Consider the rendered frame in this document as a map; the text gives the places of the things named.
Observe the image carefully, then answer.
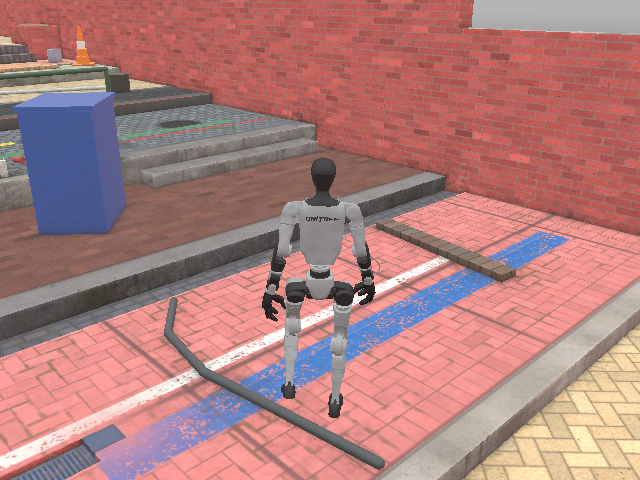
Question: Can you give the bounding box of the robot left forearm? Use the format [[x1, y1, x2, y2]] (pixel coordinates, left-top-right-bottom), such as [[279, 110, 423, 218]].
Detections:
[[265, 242, 286, 295]]

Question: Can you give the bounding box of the robot head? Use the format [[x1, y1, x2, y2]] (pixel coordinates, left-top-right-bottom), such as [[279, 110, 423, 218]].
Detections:
[[305, 158, 340, 207]]

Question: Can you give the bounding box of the robot right upper arm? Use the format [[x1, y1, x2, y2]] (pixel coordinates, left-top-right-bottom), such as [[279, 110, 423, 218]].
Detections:
[[343, 202, 367, 258]]

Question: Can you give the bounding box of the left robot hand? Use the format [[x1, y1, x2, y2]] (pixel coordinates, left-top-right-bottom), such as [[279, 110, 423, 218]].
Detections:
[[262, 292, 286, 322]]

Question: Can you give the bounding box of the robot left upper arm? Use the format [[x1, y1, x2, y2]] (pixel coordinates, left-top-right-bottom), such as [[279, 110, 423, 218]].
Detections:
[[276, 201, 302, 258]]

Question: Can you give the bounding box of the right robot hand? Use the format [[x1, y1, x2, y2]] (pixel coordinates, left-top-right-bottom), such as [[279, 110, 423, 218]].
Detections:
[[353, 281, 376, 305]]

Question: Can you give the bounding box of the robot right forearm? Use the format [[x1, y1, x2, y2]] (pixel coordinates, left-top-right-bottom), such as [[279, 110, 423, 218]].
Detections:
[[356, 242, 374, 285]]

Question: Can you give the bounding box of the left robot shin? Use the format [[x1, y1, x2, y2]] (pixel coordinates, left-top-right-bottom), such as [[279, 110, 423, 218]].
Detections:
[[284, 318, 298, 386]]

